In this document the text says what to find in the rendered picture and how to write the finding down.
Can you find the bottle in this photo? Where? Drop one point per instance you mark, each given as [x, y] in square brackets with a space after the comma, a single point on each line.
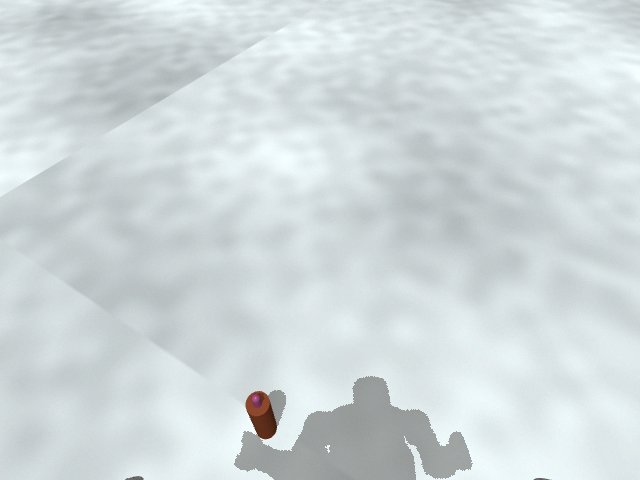
[261, 414]

